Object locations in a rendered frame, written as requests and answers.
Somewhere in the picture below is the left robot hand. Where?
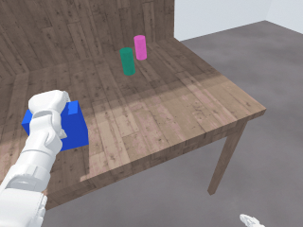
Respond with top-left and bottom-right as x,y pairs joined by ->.
28,90 -> 71,139

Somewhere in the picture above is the right robot hand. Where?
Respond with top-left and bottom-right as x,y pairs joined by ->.
240,214 -> 265,227

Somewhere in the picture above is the sponge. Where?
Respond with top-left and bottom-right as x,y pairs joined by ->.
21,100 -> 89,151

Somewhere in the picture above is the table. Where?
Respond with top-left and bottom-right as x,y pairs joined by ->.
0,0 -> 267,211

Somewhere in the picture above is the robot left upper arm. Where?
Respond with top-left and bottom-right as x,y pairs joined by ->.
0,187 -> 47,227

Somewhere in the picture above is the left robot forearm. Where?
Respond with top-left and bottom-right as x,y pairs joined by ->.
0,108 -> 62,196

